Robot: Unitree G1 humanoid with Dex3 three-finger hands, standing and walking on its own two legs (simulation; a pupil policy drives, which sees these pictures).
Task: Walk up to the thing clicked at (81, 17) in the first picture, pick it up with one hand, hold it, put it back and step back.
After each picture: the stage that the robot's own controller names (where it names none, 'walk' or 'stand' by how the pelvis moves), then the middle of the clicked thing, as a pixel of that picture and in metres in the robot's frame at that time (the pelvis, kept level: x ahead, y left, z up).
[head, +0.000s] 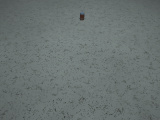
stand; (82, 16) +2.20 -0.08 -0.72
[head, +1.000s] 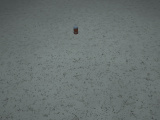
walk; (75, 30) +2.08 +0.18 -0.71
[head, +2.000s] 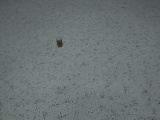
walk; (59, 42) +1.49 +0.30 -0.72
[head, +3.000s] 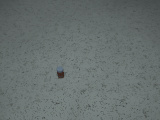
walk; (60, 72) +1.01 +0.24 -0.72
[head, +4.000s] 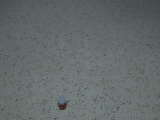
walk; (62, 103) +0.65 +0.15 -0.69
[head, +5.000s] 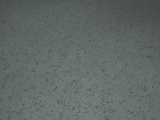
stand; out of the picture +0.41 +0.16 -0.70
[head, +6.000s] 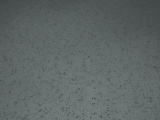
stand; out of the picture +0.40 +0.13 -0.72
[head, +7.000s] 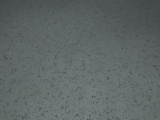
stand; out of the picture +0.41 +0.13 -0.73
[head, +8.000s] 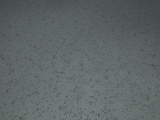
stand; out of the picture +0.40 +0.15 -0.73
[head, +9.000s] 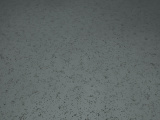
stand; out of the picture +0.40 +0.15 -0.73
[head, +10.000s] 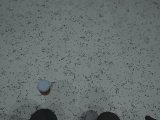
go down; (44, 87) +0.45 +0.17 -0.49
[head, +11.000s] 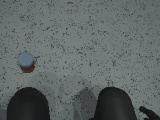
go down; (26, 63) +0.48 +0.22 -0.31
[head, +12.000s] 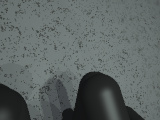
close in; out of the picture +0.45 +0.27 -0.22
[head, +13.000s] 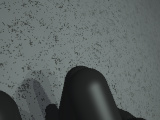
close; out of the picture +0.45 +0.28 -0.22
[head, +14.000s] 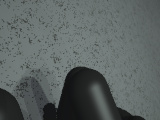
lift; out of the picture +0.43 +0.28 -0.23
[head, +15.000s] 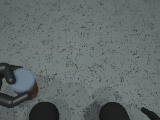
lift; (25, 85) +0.34 +0.19 -0.03
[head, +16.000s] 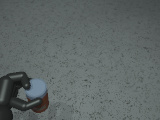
hold; (37, 96) +0.33 +0.15 +0.00
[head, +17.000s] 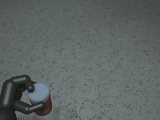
hold; (41, 100) +0.32 +0.14 +0.00
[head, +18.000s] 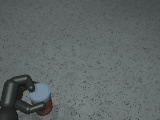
crouch; (41, 100) +0.32 +0.14 -0.01
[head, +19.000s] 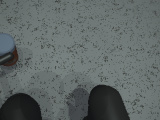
crouch; (5, 50) +0.47 +0.20 -0.09
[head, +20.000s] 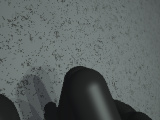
lower; out of the picture +0.43 +0.29 -0.23
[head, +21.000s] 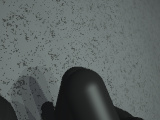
lower; out of the picture +0.44 +0.29 -0.23
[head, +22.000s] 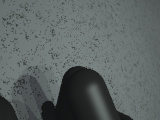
lower; out of the picture +0.44 +0.29 -0.23
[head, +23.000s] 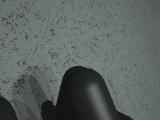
lower; out of the picture +0.45 +0.29 -0.23
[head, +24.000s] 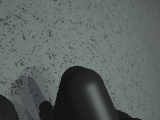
open; out of the picture +0.44 +0.27 -0.23
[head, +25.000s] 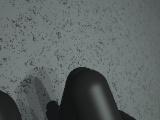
stand; out of the picture +0.44 +0.26 -0.24
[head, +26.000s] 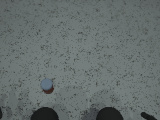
walk; (47, 86) +0.46 +0.17 -0.48
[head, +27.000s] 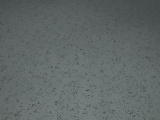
stand; out of the picture +0.41 +0.13 -0.67
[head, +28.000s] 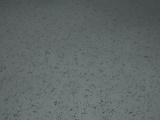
stand; out of the picture +0.41 +0.14 -0.67
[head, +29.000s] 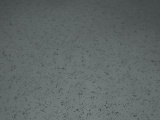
stand; out of the picture +0.42 +0.12 -0.71
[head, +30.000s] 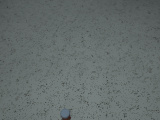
walk; (65, 115) +0.47 +0.15 -0.69
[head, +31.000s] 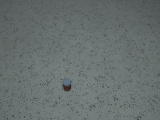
walk; (67, 85) +0.70 +0.09 -0.69
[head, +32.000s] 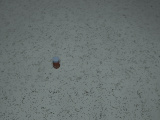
stand; (56, 62) +1.02 +0.21 -0.70
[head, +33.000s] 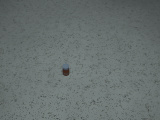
stand; (65, 69) +1.03 +0.12 -0.71
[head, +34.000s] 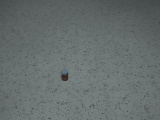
stand; (64, 75) +1.04 +0.14 -0.73
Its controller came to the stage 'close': yes
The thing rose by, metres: 0.71
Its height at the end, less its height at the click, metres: +0.00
